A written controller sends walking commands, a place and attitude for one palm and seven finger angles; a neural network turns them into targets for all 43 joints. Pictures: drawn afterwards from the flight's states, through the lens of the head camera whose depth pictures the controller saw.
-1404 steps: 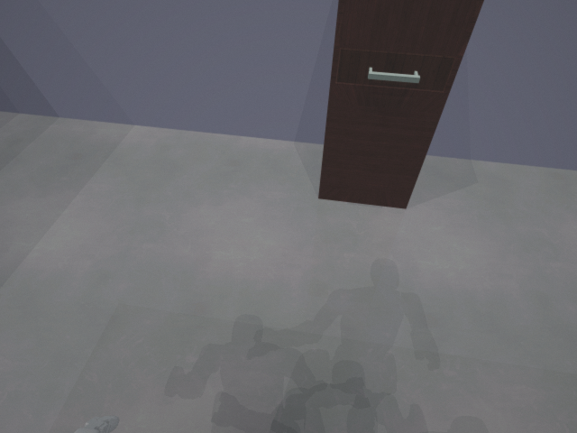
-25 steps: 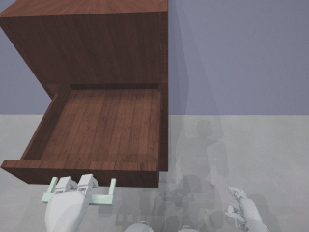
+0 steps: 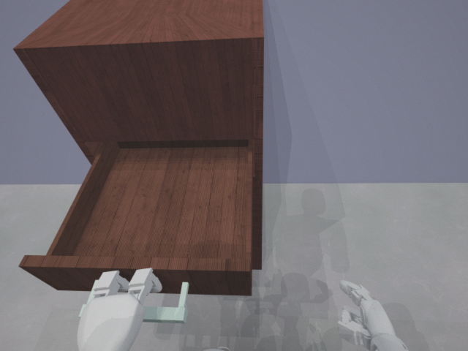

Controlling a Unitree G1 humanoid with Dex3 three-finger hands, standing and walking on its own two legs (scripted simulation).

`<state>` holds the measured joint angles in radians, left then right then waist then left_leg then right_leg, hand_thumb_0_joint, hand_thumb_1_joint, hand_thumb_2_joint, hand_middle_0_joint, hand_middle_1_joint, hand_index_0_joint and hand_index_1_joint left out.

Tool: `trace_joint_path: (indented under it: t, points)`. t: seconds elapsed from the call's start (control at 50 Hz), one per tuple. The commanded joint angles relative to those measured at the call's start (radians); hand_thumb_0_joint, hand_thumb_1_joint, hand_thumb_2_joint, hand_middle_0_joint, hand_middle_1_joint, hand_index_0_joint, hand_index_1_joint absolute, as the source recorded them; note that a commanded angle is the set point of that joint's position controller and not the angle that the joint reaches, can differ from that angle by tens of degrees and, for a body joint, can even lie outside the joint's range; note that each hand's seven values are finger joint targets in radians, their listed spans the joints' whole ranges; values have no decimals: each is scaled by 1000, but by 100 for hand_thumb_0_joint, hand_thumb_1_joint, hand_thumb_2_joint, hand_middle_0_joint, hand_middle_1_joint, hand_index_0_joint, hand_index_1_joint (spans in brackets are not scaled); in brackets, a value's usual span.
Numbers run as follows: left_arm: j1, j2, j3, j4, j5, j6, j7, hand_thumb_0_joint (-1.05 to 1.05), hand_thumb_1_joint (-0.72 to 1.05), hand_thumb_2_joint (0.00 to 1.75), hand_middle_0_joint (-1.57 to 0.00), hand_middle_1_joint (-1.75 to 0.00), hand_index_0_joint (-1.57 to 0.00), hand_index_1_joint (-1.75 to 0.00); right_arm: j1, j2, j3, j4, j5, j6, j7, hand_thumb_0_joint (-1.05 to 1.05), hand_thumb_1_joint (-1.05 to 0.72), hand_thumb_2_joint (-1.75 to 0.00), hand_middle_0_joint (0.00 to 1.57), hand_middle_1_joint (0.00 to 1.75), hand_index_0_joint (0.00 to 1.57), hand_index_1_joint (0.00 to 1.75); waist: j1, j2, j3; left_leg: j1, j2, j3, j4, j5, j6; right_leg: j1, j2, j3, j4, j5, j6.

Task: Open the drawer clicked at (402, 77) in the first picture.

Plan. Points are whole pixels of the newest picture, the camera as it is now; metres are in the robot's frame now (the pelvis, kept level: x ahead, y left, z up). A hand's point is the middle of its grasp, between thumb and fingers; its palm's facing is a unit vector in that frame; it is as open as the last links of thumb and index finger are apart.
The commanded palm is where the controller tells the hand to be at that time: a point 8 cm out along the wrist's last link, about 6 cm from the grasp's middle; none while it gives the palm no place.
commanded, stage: lift the hand off the handle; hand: left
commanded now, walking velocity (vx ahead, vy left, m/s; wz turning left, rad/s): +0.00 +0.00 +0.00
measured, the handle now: (137, 300) +0.20 +0.20 -0.02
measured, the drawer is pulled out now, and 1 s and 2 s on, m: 0.30 0.30 0.30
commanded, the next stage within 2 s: draw the hand back to the body in 1.56 s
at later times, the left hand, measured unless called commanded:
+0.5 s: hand (128, 318) +0.17 +0.18 +0.03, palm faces +0.01 -0.16 -0.99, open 13.3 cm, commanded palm +0.14 +0.18 +0.10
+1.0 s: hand (111, 306) +0.17 +0.19 +0.08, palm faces +0.04 -0.14 -0.99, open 13.8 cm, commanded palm +0.13 +0.19 +0.14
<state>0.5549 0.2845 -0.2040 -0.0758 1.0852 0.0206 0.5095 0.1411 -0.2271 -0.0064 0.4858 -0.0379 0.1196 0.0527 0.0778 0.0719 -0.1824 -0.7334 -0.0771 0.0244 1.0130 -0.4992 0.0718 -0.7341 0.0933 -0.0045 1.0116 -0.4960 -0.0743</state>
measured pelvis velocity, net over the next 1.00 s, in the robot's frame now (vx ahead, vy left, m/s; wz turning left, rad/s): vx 0.01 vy -0.02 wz -0.03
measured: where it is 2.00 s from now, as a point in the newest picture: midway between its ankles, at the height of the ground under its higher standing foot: outside the picture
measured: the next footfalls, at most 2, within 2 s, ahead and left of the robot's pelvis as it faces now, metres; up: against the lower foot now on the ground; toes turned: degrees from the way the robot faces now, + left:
none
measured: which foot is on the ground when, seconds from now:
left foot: down 0.00-1.00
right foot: down 0.00-1.00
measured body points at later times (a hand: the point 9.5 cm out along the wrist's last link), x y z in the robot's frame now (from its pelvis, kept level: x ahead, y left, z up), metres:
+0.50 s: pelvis +0.00 +0.00 +0.01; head +0.02 -0.04 +0.46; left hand +0.16 +0.19 +0.08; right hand +0.22 -0.21 -0.07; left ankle +0.00 +0.08 -0.67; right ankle +0.00 -0.08 -0.67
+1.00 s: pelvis +0.01 -0.02 +0.03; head +0.01 -0.06 +0.48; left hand +0.16 +0.20 +0.13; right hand +0.23 -0.22 -0.05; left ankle +0.00 +0.08 -0.67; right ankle +0.00 -0.08 -0.67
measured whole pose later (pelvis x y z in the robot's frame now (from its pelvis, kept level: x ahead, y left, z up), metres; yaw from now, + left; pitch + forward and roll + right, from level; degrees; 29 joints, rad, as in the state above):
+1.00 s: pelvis +0.01 -0.02 +0.03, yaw -1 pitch +7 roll +0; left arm 0.63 0.37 -0.12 -0.31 1.00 0.04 0.36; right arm 0.14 -0.24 0.00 0.48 -0.01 0.12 0.06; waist 0.10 0.08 -0.14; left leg -0.49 -0.05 0.03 0.79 -0.42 0.05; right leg -0.49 0.12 0.02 0.79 -0.41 -0.09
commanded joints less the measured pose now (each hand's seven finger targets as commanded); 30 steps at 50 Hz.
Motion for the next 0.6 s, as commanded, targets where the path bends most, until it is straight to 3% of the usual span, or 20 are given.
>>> trace_joint_path:
  t: [0.0,0.14,0.22,0.24,0.26,0.3,0.34,0.5,0.56,0.58]
  points:
    - [-38,105,77,-303,-6,-30,51,0,-50,30,-30,-120,-30,-120,-115,-93,-33,-182,3,-56,2,0,-90,-90,20,30,20,30,-12,-61,-178,242,47,-93,-138,343,-33,42,-36,80,-185,253,-8]
    - [-46,92,54,-307,1,-7,37,0,-50,30,-30,-120,-30,-120,-122,-93,-34,-185,10,-50,14,0,-90,-90,20,30,20,30,-16,-64,-117,241,53,-91,-160,297,-36,39,-35,80,-211,205,-6]
    - [-51,111,72,-341,-3,1,33,0,-50,30,-30,-120,-30,-120,-125,-92,-31,-190,11,-50,17,0,-90,-90,20,30,20,30,-4,-61,-142,265,52,-90,-168,311,-38,56,-35,103,-217,214,-8]
    - [-52,95,51,-342,-10,4,28,0,-50,30,-30,-120,-30,-120,-132,-90,-32,-190,16,-48,15,0,-90,-90,20,30,20,30,-11,-56,-124,258,53,-92,-179,297,-33,74,-38,82,-223,215,-5]
    - [-80,113,62,-361,-7,5,27,0,-50,30,-30,-120,-30,-120,-130,-93,-33,-190,12,-48,17,0,-90,-90,20,30,20,30,-11,-55,-129,272,52,-87,-173,295,-36,53,-36,108,-234,198,-8]
    - [-58,118,74,-355,-22,9,22,0,-50,30,-30,-120,-30,-120,-136,-91,-28,-193,18,-51,15,0,-90,-90,20,30,20,30,-12,-73,-111,261,50,-92,-186,286,-28,86,-39,98,-246,213,-6]
    - [-76,104,55,-362,-19,11,14,0,-50,30,-30,-120,-30,-120,-139,-90,-29,-186,17,-51,15,0,-90,-90,20,30,20,30,-13,-52,-102,269,50,-88,-195,284,-29,89,-39,99,-250,209,-6]
    - [-17,149,111,-395,-44,7,-10,0,-50,30,-30,-120,-30,-120,-146,-89,-25,-190,21,-54,14,0,-90,-90,20,30,20,30,0,-74,-105,282,42,-76,-211,304,-25,165,-44,138,-291,275,-6]
    - [-40,158,117,-393,-43,11,-23,0,-50,30,-30,-120,-30,-120,-146,-91,-29,-184,19,-53,14,0,-90,-90,20,30,20,30,-3,-86,-68,280,45,-68,-219,274,-26,144,-47,150,-315,232,-2]
    - [-16,163,134,-385,-44,10,-23,0,-50,30,-30,-120,-30,-120,-150,-89,-29,-181,24,-53,11,0,-90,-90,20,30,20,30,3,-60,-62,276,45,-66,-228,271,-25,170,-45,149,-320,242,-3]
